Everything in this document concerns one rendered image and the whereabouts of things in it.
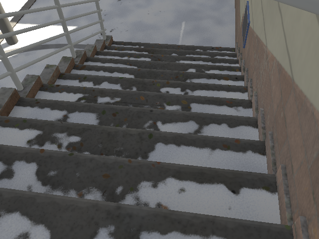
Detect stairs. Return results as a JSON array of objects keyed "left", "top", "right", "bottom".
[{"left": 0, "top": 41, "right": 281, "bottom": 224}]

